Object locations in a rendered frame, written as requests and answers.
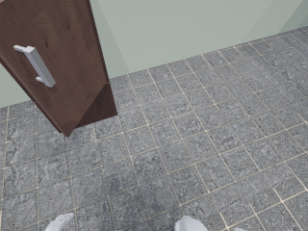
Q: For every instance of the handle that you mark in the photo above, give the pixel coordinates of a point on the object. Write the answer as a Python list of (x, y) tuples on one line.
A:
[(33, 56)]

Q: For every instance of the robot right thigh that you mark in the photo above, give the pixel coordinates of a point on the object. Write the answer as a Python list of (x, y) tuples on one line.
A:
[(189, 224)]

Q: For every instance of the cupboard door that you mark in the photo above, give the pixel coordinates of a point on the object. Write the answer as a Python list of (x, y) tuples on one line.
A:
[(61, 32)]

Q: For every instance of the left robot hand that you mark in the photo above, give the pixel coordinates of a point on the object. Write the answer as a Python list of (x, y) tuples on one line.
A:
[(60, 222)]

